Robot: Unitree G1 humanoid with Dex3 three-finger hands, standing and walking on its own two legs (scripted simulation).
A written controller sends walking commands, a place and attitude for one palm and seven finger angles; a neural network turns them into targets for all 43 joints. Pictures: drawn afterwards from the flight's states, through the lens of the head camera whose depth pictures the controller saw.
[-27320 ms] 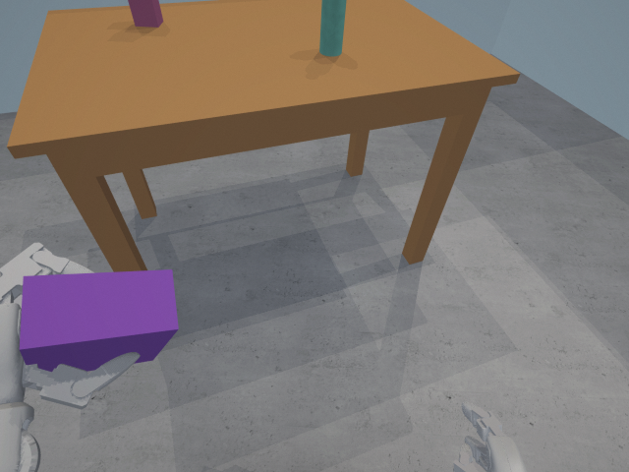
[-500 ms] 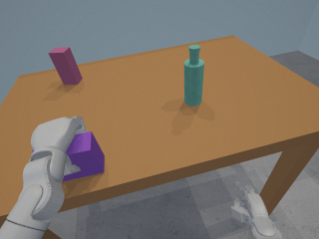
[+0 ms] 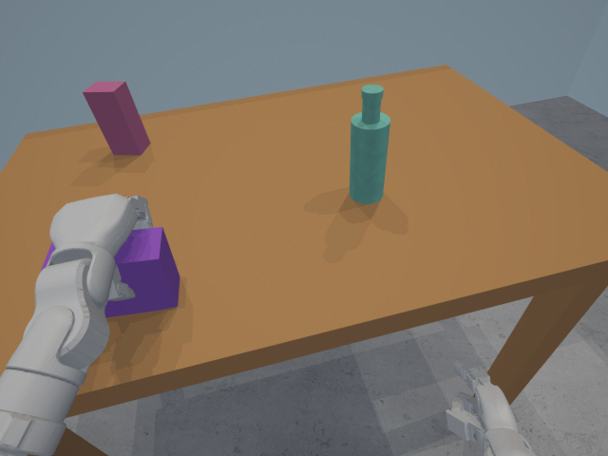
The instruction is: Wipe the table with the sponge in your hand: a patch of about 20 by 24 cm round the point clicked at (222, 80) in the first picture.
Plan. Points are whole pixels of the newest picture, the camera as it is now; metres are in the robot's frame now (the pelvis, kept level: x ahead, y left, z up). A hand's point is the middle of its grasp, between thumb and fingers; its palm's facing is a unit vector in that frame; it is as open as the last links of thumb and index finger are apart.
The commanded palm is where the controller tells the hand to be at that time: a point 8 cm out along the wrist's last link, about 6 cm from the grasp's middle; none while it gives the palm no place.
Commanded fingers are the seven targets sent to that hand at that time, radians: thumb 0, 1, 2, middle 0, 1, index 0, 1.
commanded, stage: wipe forward along the first lane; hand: left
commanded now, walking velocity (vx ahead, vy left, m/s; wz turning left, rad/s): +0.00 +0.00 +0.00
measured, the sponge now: (123, 282) +0.29 +0.31 +0.09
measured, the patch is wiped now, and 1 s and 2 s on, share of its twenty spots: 0.15 0.35 0.45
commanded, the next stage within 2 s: slide across to the middle lane in 1.14 s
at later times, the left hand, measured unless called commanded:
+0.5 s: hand (121, 230) +0.33 +0.31 +0.14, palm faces -0.02 -0.02 -1.00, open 9.9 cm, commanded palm +0.31 +0.31 +0.18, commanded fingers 0.00 0.10 1.30 -1.20 -1.60 -1.20 -1.60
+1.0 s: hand (126, 212) +0.37 +0.33 +0.14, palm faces -0.08 -0.01 -1.00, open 9.9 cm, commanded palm +0.36 +0.33 +0.18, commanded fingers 0.00 0.10 1.30 -1.20 -1.60 -1.20 -1.60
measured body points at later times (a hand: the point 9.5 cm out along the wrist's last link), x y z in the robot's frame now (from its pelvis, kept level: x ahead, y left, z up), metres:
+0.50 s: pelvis +0.00 +0.00 +0.00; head -0.01 -0.03 +0.45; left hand +0.33 +0.31 +0.20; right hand +0.21 -0.22 -0.10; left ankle +0.04 +0.10 -0.74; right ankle +0.00 -0.08 -0.74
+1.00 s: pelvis +0.00 +0.01 +0.00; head +0.00 -0.02 +0.45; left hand +0.37 +0.33 +0.20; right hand +0.14 -0.25 -0.12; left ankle +0.04 +0.10 -0.74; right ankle +0.00 -0.08 -0.74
